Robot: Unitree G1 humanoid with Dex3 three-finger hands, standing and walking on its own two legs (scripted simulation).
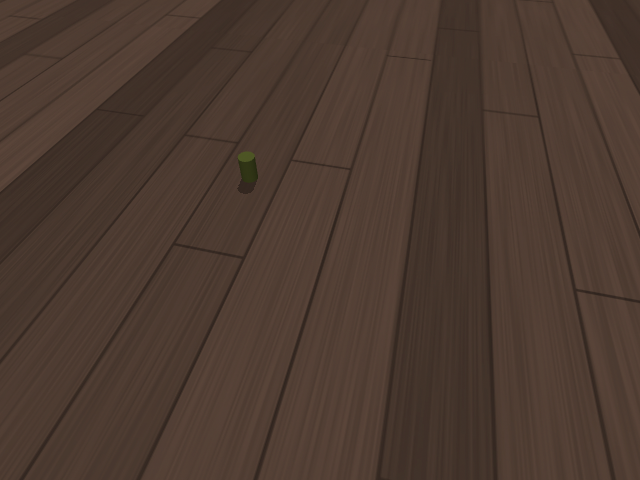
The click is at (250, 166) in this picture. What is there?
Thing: squat round
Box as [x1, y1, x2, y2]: [238, 151, 257, 182]
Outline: 246,151 238,155 238,161 242,179 244,181 250,182 257,178 254,155 253,153
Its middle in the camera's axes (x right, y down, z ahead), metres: -0.35 -0.36 +1.87
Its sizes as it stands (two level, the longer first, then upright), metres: 0.079 0.079 0.125
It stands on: the floor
